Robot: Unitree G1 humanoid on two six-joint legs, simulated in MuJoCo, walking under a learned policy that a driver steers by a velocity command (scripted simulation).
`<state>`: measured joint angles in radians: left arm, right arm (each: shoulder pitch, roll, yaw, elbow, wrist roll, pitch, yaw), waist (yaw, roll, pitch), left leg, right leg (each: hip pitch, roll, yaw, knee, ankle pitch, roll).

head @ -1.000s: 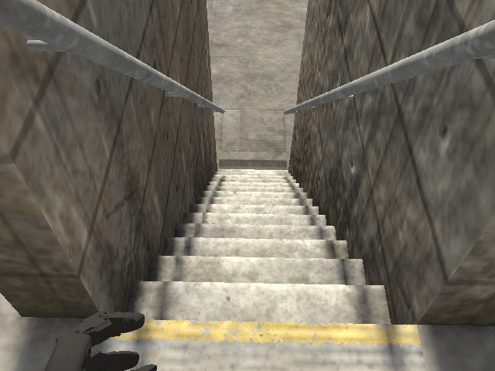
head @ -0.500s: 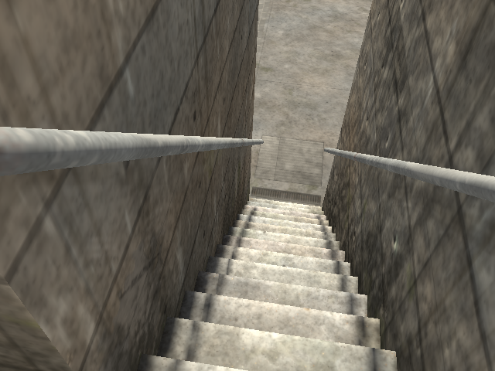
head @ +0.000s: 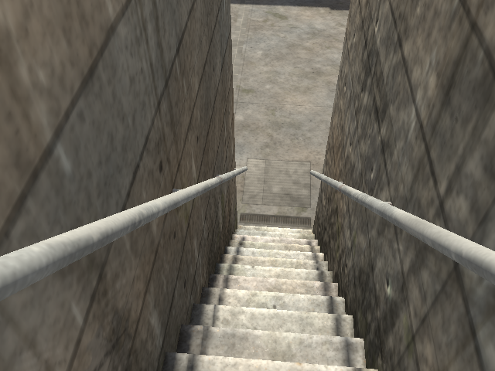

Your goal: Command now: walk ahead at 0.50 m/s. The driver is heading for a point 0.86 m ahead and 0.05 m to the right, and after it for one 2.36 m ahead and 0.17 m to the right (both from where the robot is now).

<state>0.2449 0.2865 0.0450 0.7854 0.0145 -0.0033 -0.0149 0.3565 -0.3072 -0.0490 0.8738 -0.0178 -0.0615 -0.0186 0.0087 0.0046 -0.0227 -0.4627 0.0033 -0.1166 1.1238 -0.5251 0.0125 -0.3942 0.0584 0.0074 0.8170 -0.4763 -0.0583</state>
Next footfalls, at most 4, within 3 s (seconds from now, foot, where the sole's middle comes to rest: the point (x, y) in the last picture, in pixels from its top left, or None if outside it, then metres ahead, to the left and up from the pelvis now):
0.48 left None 0.24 0.14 -0.95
0.88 right None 0.44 -0.21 -1.17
1.36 left None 0.68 0.00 -1.38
1.74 right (323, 358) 0.90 -0.29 -1.60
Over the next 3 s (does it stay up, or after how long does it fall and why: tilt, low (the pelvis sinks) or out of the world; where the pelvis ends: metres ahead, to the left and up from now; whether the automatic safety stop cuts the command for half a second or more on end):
stays up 1.31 -0.17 -1.28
